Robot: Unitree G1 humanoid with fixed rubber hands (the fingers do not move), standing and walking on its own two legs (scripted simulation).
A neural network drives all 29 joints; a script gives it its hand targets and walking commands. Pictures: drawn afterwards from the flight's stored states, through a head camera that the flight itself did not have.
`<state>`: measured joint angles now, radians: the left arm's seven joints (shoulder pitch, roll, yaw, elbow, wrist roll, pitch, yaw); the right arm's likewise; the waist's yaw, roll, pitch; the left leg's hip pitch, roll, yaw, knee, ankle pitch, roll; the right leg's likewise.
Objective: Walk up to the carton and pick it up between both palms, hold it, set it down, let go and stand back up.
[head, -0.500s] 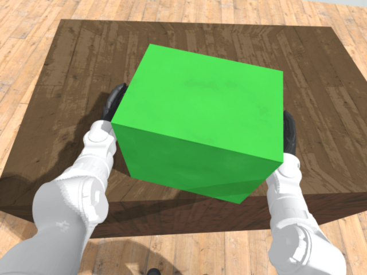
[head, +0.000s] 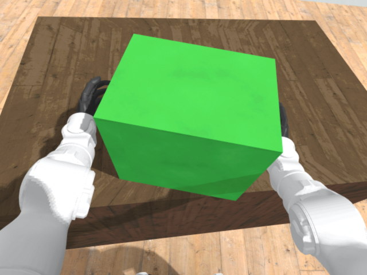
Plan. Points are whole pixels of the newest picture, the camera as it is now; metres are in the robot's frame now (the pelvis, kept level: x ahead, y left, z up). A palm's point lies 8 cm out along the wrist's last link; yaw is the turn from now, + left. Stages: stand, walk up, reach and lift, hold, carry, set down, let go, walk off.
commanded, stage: set down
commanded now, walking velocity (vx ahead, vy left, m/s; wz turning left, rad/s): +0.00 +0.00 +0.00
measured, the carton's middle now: (189, 125) +0.45 -0.02 +0.03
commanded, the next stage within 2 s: none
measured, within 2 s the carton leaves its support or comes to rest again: neither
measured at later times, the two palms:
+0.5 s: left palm (59, 96) +0.47 +0.24 +0.11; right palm (304, 124) +0.39 -0.25 +0.10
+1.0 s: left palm (34, 59) +0.48 +0.25 +0.19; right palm (326, 90) +0.41 -0.25 +0.18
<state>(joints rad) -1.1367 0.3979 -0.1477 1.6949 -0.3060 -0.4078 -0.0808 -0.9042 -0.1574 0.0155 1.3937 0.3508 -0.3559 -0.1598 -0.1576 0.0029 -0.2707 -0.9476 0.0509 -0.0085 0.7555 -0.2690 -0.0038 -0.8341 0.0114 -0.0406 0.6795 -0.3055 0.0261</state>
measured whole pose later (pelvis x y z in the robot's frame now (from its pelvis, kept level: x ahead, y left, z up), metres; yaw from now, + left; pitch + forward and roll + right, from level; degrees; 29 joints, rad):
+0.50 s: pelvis -0.02 +0.01 +0.00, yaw +0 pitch +25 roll -4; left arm -1.15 0.52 -0.37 1.49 -0.50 -0.23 -0.10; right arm -0.93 -0.32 0.05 1.26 0.47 -0.16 -0.05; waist -0.18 0.01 -0.29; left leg -0.96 0.03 -0.01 0.76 -0.24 0.02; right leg -0.84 0.00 -0.04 0.68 -0.28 0.04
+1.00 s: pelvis +0.00 +0.01 +0.03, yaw +1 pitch +17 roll -3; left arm -1.12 0.60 -0.33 1.27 -0.50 0.01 -0.11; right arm -0.92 -0.36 0.05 1.07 0.49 0.05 -0.10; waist -0.17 -0.02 -0.22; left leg -0.66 0.03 0.00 0.54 -0.18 0.01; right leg -0.53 0.00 -0.04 0.42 -0.19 0.03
